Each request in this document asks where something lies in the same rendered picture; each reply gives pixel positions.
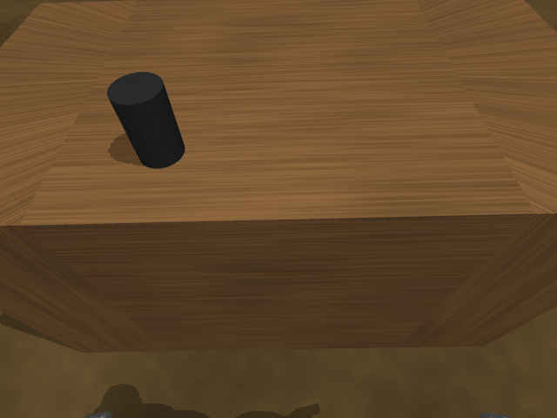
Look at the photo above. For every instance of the can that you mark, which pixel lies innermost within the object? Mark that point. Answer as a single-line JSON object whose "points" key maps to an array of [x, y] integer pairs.
{"points": [[142, 105]]}

